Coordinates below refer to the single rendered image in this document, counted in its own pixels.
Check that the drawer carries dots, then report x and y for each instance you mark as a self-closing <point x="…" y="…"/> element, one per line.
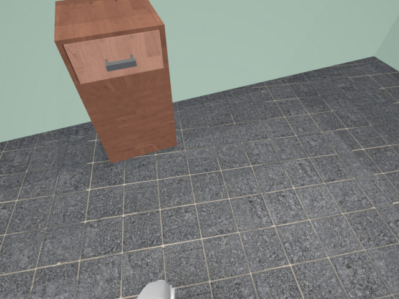
<point x="88" y="57"/>

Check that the handle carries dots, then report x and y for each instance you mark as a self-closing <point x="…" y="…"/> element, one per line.
<point x="120" y="64"/>

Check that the cabinet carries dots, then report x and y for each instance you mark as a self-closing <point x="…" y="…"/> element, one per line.
<point x="132" y="114"/>

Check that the robot left thigh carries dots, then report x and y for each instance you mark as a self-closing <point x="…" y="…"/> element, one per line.
<point x="157" y="290"/>

